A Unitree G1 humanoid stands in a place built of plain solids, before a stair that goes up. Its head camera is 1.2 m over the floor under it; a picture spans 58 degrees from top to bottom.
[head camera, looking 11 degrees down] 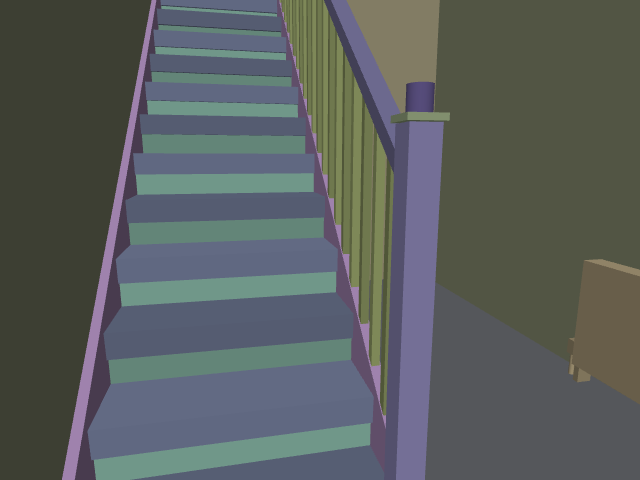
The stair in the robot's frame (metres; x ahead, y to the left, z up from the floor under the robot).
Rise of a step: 0.20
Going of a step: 0.25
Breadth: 0.88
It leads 12 degrees to the left of straight ahead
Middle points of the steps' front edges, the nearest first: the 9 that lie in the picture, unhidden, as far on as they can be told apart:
1.23 0.25 0.41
1.47 0.30 0.61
1.71 0.35 0.81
1.95 0.41 1.01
2.19 0.46 1.21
2.43 0.51 1.41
2.67 0.56 1.61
2.91 0.61 1.81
3.15 0.67 2.02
